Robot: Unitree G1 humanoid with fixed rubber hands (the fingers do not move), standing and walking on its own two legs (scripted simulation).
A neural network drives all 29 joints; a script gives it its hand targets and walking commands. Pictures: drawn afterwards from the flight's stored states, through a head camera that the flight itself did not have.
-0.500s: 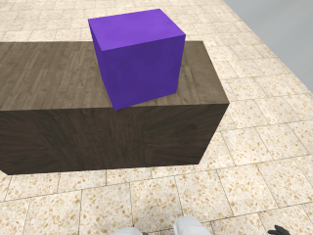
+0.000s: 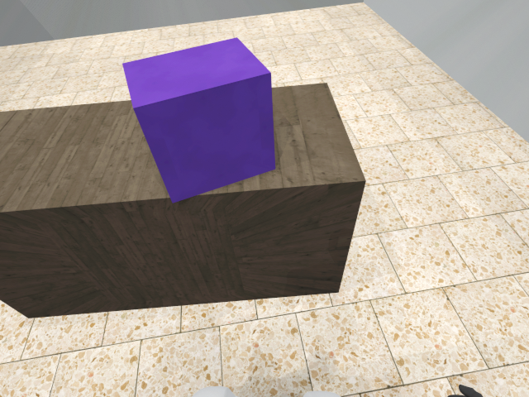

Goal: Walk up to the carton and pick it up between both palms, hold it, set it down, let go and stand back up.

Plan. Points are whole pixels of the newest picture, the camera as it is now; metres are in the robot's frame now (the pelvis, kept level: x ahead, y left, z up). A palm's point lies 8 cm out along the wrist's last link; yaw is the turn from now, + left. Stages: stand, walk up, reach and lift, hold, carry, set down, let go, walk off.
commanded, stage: walk up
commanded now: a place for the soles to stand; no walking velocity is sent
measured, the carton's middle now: (204, 120) +0.73 +0.16 +0.02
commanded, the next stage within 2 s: none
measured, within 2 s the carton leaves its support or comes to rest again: neither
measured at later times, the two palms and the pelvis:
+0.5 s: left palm out of the picture +0.04 +0.37 -0.12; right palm out of the picture +0.12 -0.24 -0.07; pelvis +0.03 +0.08 +0.00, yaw +5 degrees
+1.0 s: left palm out of the picture +0.06 +0.36 -0.10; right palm out of the picture +0.11 -0.26 -0.09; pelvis +0.03 +0.05 +0.00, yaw +3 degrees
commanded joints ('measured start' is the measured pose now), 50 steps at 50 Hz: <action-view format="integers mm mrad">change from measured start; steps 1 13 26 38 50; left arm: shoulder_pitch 31 63 -49 -50 -76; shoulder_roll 235 250 199 203 244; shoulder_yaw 103 86 50 62 71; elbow -45 -47 8 12 19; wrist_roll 11 11 -29 -44 24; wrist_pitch -36 -24 39 50 -35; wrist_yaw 11 5 -10 29 18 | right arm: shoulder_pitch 26 19 33 59 -76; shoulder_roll -203 -182 -231 -203 -109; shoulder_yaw -29 -17 -15 -35 16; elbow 16 -16 30 13 -11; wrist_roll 27 13 5 -1 7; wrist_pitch -29 -62 -123 -77 -54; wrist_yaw -28 -54 -90 -101 -47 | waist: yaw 23 28 -26 -45 -4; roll -118 -104 145 167 -198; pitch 104 72 73 -9 77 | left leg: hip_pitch -339 -247 213 367 -145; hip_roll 45 89 298 243 56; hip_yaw -121 -44 -458 -302 -70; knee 71 -109 -639 -598 -182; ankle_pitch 58 -155 314 645 -87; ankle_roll -39 1 -99 -179 -23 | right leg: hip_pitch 266 243 -186 -165 106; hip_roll -225 -321 -19 -19 -279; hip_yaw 430 392 154 105 572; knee -547 -367 174 200 -515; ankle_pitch -191 153 -74 -58 -169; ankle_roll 107 -91 69 77 -35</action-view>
